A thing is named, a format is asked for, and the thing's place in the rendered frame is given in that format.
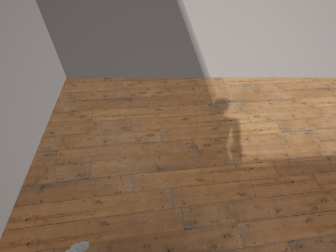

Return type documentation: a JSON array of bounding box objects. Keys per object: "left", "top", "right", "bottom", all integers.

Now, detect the robot left hand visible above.
[{"left": 65, "top": 241, "right": 89, "bottom": 252}]

